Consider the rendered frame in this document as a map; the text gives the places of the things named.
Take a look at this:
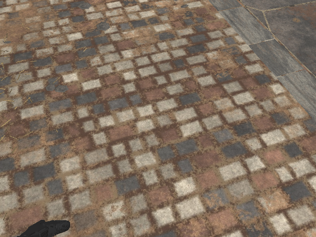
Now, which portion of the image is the robot left hand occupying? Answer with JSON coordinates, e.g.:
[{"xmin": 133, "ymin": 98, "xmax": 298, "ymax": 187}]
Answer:
[{"xmin": 17, "ymin": 219, "xmax": 70, "ymax": 237}]

